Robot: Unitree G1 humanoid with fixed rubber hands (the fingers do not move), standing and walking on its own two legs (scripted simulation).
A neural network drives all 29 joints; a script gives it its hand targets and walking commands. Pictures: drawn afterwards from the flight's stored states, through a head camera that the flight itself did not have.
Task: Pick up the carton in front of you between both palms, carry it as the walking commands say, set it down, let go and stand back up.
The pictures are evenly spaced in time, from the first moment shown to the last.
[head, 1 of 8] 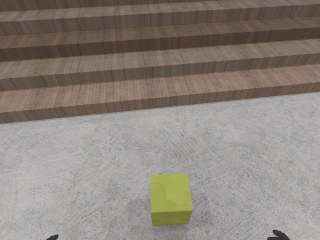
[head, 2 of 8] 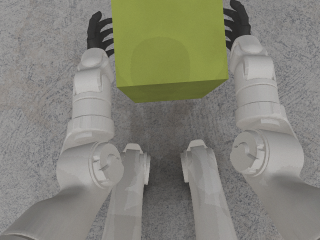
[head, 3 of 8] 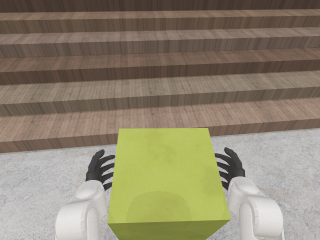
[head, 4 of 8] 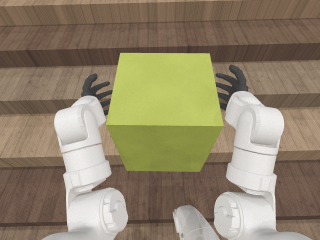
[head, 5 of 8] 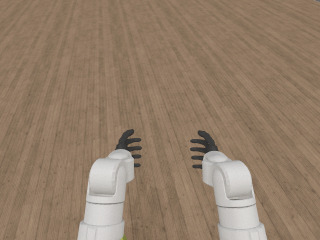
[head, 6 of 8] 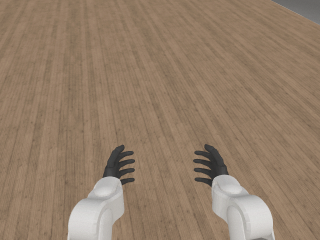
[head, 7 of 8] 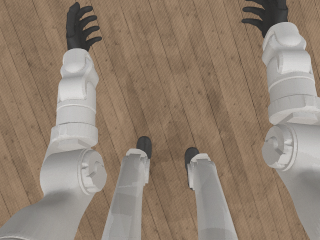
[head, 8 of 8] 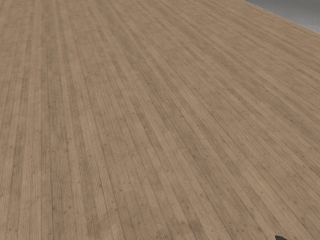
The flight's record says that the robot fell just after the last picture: no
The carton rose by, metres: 1.86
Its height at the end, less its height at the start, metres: +1.24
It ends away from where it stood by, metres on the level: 4.93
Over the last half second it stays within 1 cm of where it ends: yes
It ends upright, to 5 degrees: no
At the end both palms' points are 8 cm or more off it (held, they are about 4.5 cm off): yes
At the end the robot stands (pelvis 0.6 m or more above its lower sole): yes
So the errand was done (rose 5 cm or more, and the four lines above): no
